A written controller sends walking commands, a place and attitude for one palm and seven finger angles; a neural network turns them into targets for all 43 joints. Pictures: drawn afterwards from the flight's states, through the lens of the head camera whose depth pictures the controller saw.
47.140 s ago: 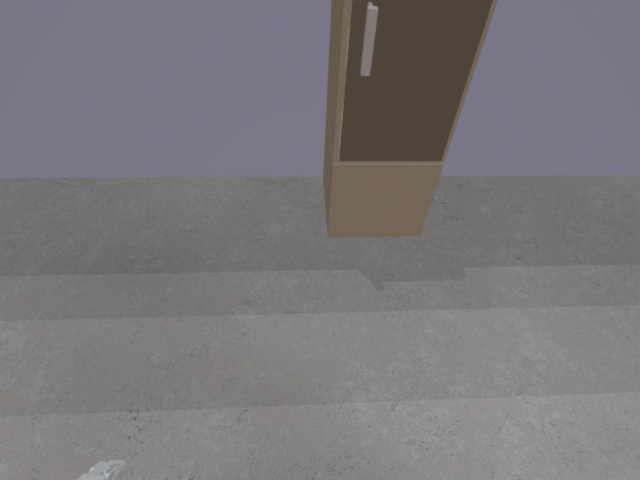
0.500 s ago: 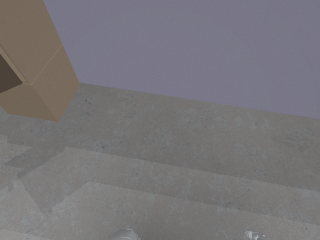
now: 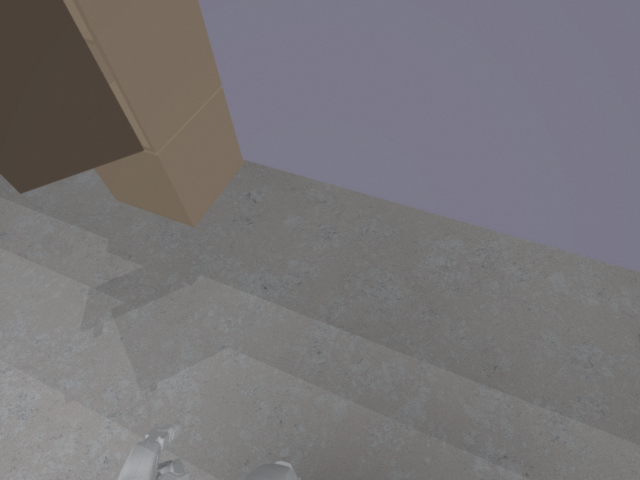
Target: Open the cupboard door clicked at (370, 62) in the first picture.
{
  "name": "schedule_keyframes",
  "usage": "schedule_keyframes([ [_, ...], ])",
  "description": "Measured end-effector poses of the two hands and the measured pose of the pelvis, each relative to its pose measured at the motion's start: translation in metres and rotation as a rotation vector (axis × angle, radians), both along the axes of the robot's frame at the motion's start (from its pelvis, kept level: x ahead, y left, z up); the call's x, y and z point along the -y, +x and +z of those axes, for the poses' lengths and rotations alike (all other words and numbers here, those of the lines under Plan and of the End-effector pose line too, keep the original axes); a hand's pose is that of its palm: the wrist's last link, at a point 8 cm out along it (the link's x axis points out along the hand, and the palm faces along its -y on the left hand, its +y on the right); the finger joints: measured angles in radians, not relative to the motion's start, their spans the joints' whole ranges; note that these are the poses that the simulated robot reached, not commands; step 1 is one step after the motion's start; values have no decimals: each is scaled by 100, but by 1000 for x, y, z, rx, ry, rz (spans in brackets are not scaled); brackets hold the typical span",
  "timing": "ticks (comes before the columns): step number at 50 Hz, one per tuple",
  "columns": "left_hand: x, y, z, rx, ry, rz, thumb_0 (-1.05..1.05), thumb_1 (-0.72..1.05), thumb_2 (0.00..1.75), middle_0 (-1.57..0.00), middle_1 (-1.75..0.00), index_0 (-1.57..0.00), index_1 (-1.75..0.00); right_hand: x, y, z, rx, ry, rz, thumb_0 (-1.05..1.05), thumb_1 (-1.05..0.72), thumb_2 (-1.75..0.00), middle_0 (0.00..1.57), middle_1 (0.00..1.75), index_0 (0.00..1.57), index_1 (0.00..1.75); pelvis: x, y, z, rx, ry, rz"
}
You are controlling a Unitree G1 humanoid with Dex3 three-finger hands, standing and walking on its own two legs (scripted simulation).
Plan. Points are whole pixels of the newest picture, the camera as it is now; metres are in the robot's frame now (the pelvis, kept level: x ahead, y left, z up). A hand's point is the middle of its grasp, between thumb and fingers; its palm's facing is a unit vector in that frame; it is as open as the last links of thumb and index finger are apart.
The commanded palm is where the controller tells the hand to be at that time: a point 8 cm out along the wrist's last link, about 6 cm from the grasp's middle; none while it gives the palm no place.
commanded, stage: turn to face it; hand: left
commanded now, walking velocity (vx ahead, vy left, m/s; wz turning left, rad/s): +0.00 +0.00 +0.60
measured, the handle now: out of the picture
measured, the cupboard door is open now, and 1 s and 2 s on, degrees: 51 51 51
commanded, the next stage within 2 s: take the last steps up to it in 0.78 s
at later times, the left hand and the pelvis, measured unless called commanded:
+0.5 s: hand out of the picture -0.02 +0.24 -0.18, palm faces +0.35 -0.90 -0.25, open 7.4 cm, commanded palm none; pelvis +0.01 +0.03 +0.00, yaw +18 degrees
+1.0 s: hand out of the picture +0.02 +0.18 -0.15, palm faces +0.46 -0.85 -0.24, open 7.3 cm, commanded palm none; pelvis +0.04 -0.01 +0.01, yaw +26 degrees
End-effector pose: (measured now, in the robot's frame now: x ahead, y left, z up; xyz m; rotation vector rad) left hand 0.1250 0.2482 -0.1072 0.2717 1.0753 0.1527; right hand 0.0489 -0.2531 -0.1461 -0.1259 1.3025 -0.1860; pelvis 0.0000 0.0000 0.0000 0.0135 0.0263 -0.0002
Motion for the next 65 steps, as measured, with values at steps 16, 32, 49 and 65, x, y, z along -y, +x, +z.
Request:
schedule_keyframes([
  [16,1,-123,-20,-161,-72,319,0,91,90,-21,-30,-20,-30,-19,110,22,47,-32,303,0,-91,-90,20,30,20,30,1,14,6,23,24,238],
  [32,-42,-149,-21,-167,-92,464,0,91,90,-20,-30,-19,-30,-90,145,38,144,-38,470,0,-91,-90,20,30,21,30,-28,17,11,21,-25,345],
  [49,25,-132,-7,-100,-86,520,0,92,90,-21,-30,-20,-30,-36,113,6,-65,13,446,0,-91,-90,20,30,20,30,10,35,11,35,21,448],
  [65,32,-259,-22,-371,-227,788,0,91,90,-20,-30,-20,-30,-157,213,28,68,4,703,0,-91,-90,20,30,20,30,-62,52,10,14,23,567],
])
